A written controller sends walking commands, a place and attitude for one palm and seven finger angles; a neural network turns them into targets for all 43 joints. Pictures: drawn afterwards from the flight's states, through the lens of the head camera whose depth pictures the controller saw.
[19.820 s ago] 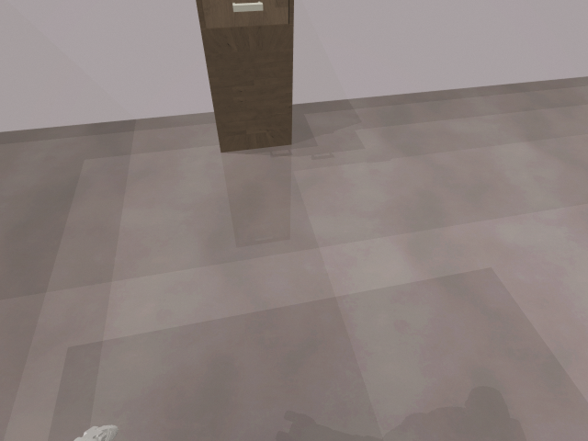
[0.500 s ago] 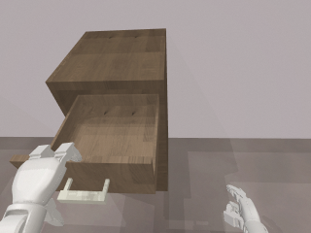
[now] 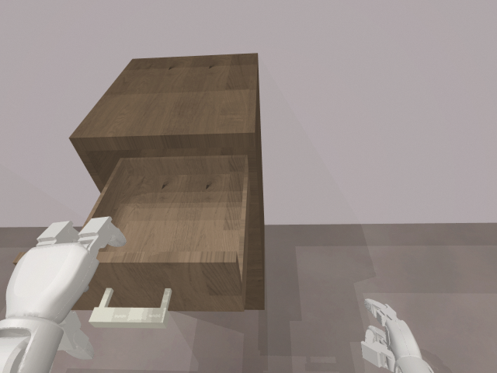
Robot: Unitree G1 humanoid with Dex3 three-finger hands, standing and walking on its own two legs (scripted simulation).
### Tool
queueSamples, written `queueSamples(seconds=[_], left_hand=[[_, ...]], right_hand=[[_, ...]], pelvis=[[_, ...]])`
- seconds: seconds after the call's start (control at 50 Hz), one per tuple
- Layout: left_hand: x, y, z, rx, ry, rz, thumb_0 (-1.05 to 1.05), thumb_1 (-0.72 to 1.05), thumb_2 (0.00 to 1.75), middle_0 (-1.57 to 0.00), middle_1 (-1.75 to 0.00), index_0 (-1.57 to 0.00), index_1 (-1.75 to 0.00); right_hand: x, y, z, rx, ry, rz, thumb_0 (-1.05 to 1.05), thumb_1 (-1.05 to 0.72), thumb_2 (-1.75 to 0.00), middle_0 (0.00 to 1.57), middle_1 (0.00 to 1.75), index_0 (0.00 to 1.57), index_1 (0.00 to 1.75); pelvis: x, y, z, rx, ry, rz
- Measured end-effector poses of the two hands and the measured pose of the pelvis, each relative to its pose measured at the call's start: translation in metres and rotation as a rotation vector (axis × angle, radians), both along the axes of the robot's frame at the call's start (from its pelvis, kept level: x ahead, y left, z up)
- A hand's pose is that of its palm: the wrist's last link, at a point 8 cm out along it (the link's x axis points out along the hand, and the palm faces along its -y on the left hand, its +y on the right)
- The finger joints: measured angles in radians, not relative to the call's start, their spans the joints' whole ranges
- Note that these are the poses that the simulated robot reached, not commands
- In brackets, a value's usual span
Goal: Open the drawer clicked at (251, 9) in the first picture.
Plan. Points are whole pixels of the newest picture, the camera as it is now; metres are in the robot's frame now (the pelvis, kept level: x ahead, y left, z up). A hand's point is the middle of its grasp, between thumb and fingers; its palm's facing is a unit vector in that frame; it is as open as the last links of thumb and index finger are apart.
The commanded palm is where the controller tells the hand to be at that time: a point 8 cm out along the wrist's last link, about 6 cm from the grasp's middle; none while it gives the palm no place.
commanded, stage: draw the hand back to the body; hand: left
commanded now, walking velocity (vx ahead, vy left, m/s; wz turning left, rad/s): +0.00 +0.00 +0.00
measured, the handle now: (134, 305) +0.21 +0.25 -0.02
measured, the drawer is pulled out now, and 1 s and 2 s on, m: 0.29 0.29 0.29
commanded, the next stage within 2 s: step back with the hand held close in 1.46 s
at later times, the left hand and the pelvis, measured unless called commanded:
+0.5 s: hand (78, 290) +0.17 +0.26 +0.12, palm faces +0.10 -0.24 -0.96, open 13.8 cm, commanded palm +0.13 +0.27 +0.18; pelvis +0.00 -0.01 +0.00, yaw +1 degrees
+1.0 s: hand (109, 251) +0.21 +0.22 +0.16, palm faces +0.36 -0.84 -0.40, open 10.9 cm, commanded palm +0.15 +0.27 +0.18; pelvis +0.03 -0.01 +0.00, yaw +1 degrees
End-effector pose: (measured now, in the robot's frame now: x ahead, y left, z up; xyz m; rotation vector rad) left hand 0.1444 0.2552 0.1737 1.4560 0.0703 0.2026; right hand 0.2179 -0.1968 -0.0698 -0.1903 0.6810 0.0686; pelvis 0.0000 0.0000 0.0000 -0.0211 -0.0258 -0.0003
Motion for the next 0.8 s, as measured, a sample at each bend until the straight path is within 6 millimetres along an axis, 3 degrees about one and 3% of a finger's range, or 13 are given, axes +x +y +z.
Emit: queueSamples(seconds=[0.48,0.54,0.6,0.68,0.8], left_hand=[[-0.006,0.013,-0.001,0.022,0.036,0.01,0.0,-0.49,0.3,-0.32,-1.2,-0.32,-1.2],[-0.003,0.014,-0.004,-0.496,-0.126,0.007,-0.01,-0.48,0.31,-0.32,-1.19,-0.32,-1.19],[0.003,0.011,-0.008,-0.81,-0.278,0.007,-0.01,-0.44,0.32,-0.31,-1.17,-0.32,-1.17],[0.013,0.008,-0.004,-0.963,-0.403,-0.03,-0.01,-0.36,0.36,-0.31,-1.11,-0.31,-1.11],[0.024,0.008,0.003,-0.976,-0.416,-0.065,-0.01,-0.19,0.43,-0.29,-1.0,-0.29,-1.0]], right_hand=[[0.004,-0.014,-0.001,-0.026,-0.014,-0.024,0.02,-0.91,-0.9,0.2,0.3,0.2,0.3],[0.002,-0.012,0.003,-0.015,-0.067,-0.054,0.02,-0.91,-0.9,0.2,0.3,0.2,0.3],[-0.006,-0.01,0.007,-0.021,-0.097,-0.077,0.02,-0.91,-0.9,0.2,0.3,0.2,0.3],[-0.016,-0.01,0.008,-0.032,-0.096,-0.085,0.02,-0.91,-0.9,0.2,0.3,0.2,0.3],[-0.023,-0.016,0.003,-0.03,-0.066,-0.107,0.02,-0.9,-0.9,0.2,0.3,0.2,0.3]], pelvis=[[0.003,-0.007,-0.002,-0.005,0.013,0.011],[0.004,-0.005,-0.002,-0.001,-0.014,0.013],[0.009,-0.007,0.0,0.009,-0.023,0.013],[0.016,-0.009,0.001,0.013,-0.025,0.013],[0.022,-0.01,0.003,0.013,-0.018,0.007]])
